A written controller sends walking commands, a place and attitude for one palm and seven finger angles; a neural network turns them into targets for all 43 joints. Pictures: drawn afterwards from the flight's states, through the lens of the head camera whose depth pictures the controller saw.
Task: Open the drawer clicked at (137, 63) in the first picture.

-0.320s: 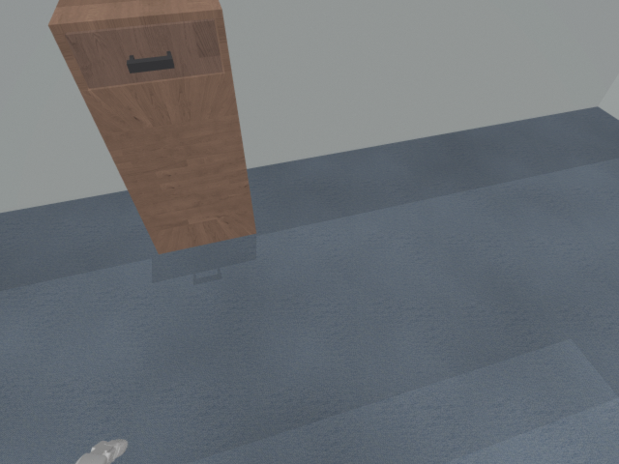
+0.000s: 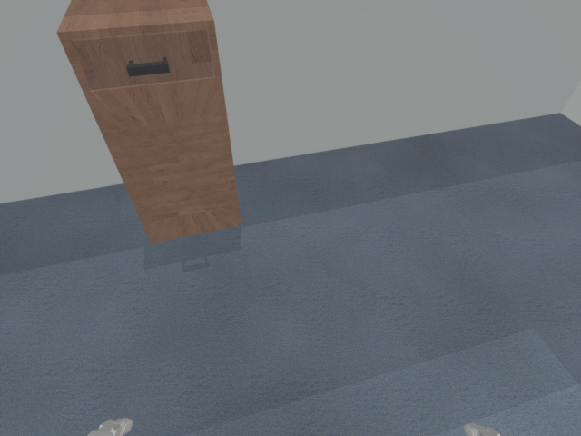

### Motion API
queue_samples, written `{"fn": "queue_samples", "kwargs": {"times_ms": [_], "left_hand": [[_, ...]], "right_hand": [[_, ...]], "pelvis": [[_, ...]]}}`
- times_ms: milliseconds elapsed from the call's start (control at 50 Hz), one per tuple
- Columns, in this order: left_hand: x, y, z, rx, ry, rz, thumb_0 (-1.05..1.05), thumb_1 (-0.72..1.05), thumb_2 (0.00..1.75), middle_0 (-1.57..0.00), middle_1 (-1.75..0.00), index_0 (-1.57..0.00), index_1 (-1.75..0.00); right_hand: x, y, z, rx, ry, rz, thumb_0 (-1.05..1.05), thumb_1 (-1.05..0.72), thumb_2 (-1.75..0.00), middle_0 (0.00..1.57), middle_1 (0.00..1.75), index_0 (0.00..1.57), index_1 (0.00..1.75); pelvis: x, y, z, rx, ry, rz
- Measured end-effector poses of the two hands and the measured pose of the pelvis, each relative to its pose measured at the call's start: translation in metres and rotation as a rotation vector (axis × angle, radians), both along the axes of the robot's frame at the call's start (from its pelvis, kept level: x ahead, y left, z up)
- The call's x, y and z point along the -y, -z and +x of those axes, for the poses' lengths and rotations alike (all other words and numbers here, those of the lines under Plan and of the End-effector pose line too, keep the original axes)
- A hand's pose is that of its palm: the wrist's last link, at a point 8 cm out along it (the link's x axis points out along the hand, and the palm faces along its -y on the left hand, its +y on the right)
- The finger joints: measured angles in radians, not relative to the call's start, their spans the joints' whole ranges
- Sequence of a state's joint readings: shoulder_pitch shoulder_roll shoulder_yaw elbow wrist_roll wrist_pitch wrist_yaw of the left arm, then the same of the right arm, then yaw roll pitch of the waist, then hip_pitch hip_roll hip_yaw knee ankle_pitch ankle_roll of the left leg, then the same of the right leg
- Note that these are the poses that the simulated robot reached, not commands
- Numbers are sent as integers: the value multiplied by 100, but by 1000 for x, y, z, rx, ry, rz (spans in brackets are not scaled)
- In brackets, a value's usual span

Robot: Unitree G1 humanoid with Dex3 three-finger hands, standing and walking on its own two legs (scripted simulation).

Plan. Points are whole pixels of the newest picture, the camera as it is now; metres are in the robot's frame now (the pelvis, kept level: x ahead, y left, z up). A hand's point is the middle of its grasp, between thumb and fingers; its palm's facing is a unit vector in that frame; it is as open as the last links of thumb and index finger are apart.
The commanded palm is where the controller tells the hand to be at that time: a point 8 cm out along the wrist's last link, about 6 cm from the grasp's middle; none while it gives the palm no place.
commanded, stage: stand and wait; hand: left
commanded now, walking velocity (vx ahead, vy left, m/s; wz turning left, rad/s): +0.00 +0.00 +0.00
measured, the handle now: (148, 65) +1.04 +0.48 +0.03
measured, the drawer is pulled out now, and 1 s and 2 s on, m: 0.00 0.00 0.00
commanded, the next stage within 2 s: look at it before walking up in 0.58 s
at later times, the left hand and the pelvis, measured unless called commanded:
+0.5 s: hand out of the picture +0.05 +0.23 -0.15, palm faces -0.02 -0.94 -0.33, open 7.4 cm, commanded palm none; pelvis -0.02 -0.01 +0.01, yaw +0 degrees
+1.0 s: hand out of the picture +0.04 +0.24 -0.15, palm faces -0.03 -0.95 -0.32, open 7.4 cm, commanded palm none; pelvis -0.03 +0.00 +0.01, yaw -1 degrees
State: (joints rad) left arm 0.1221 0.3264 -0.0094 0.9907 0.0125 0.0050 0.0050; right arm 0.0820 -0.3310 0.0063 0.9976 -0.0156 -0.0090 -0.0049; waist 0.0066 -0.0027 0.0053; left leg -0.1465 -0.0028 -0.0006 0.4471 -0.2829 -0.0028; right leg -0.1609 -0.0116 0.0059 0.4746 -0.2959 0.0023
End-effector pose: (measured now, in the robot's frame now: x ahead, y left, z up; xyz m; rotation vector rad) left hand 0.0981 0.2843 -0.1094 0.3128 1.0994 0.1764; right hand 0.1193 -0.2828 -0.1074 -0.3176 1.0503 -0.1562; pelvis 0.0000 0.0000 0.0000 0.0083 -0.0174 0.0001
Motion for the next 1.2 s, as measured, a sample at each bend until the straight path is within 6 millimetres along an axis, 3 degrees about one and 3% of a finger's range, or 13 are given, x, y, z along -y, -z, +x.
{"fn": "queue_samples", "kwargs": {"times_ms": [240,460,860,1200], "left_hand": [[1,6,-46,-111,-37,5,1,90,89,-20,-30,-21,-30],[4,6,-58,-119,-34,1,1,90,89,-20,-30,-21,-30],[5,7,-58,-105,-16,-12,1,90,89,-20,-30,-21,-30],[0,6,-64,-122,-29,-6,1,90,89,-20,-30,-21,-30]], "right_hand": [[12,10,-49,-128,39,-3,1,-90,-89,20,30,21,29],[15,12,-79,-173,66,3,1,-90,-89,20,30,21,29],[8,10,-91,-174,76,10,1,-90,-89,20,30,21,29],[5,10,-84,-165,70,10,1,-90,-89,20,30,21,29]], "pelvis": [[6,-3,-11,9,-1,-2],[8,-5,-22,16,3,-4],[4,-6,-30,13,9,-5],[2,-7,-27,14,8,-5]]}}
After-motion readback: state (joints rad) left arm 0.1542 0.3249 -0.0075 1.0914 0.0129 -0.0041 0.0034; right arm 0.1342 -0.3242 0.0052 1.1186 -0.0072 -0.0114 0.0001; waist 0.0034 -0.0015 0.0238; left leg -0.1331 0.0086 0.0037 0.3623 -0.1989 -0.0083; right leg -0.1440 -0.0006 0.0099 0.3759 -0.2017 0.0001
